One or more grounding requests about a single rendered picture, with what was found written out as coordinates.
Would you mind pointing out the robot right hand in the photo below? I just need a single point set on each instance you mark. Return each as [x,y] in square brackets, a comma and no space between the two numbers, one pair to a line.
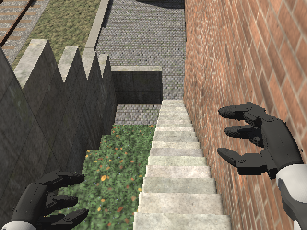
[264,131]

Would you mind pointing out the robot left hand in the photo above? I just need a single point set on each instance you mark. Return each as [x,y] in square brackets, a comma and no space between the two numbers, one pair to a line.
[36,202]

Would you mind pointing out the robot left forearm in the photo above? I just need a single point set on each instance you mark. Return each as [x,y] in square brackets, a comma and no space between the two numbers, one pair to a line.
[18,225]

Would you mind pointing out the robot right forearm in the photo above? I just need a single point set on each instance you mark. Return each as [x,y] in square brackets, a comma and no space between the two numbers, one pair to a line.
[292,183]

